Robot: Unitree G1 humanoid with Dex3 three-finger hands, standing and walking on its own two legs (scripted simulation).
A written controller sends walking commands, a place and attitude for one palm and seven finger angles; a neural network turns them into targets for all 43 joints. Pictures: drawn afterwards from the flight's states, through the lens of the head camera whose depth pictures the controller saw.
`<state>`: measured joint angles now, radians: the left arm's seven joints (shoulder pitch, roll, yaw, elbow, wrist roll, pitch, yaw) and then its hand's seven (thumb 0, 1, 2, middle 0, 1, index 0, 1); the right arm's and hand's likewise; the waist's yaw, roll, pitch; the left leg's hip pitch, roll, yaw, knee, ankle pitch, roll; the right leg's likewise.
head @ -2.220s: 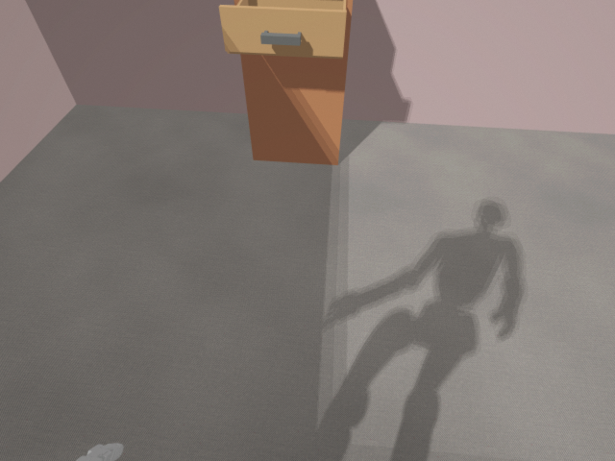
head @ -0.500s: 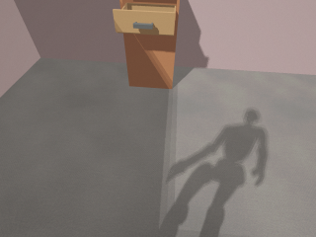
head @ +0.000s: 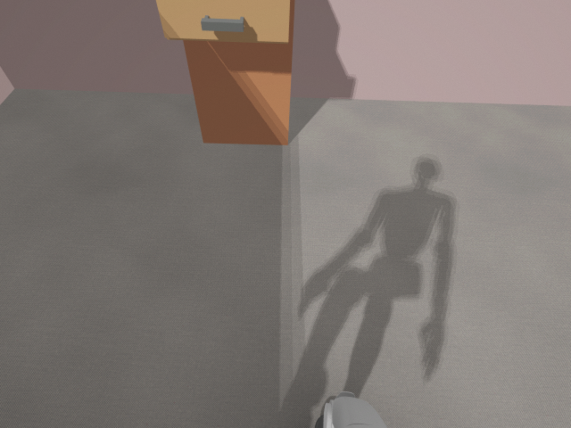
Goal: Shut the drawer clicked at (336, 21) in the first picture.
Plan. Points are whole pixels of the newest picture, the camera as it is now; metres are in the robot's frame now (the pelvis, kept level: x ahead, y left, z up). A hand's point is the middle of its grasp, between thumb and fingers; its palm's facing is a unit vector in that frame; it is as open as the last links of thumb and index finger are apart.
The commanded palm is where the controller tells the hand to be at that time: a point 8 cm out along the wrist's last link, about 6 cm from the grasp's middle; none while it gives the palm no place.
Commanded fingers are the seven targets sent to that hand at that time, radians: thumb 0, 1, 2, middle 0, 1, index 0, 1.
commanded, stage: walk to a spot facing it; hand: left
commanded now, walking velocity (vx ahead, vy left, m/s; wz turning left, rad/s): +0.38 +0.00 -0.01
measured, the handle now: (223, 21) +1.21 +0.21 +0.00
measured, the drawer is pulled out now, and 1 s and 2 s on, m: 0.30 0.30 0.30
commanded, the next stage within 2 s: take the last steps up to it in 1.24 s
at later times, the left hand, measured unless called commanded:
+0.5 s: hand (190, 413) +0.17 +0.16 -0.18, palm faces +0.14 -0.98 -0.16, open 7.2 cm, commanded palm none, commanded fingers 0.00 0.90 0.90 -0.20 -0.30 -0.20 -0.30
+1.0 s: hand (199, 247) +0.48 +0.19 -0.16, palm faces +0.01 -0.98 -0.20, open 7.3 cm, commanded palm none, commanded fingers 0.00 0.90 0.90 -0.20 -0.30 -0.20 -0.30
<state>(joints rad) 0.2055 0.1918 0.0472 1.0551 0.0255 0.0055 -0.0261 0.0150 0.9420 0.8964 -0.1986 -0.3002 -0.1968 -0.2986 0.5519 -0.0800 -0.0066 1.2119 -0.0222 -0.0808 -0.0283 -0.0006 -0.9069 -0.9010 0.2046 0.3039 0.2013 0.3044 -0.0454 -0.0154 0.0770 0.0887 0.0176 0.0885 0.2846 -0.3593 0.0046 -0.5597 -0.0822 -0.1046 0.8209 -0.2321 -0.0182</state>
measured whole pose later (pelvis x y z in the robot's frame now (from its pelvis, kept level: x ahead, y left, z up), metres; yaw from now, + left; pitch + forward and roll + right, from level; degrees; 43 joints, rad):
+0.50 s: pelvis +0.20 -0.02 +0.00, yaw +4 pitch -1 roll -3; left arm 0.35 0.18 0.04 1.09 0.03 -0.07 0.00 -0.01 0.93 0.90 -0.20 -0.30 -0.20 -0.30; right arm 0.15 -0.18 -0.07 0.99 -0.02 -0.03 0.03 0.00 -0.91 -0.90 0.20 0.30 0.19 0.30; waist 0.03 0.00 0.00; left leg -0.50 0.13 0.09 0.74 -0.22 -0.01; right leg -0.09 0.00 -0.21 0.39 -0.27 -0.03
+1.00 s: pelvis +0.41 +0.00 +0.00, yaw +1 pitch -1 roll +1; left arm 0.16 0.19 0.06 1.04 0.03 0.00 -0.03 0.00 0.93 0.90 -0.19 -0.30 -0.19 -0.30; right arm 0.44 -0.14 -0.04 1.15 -0.03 -0.07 -0.01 0.00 -0.92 -0.90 0.20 0.30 0.20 0.30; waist -0.04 -0.01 0.05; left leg 0.03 0.03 0.22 0.32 -0.31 0.00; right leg -0.53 -0.12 -0.10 0.72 -0.17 0.00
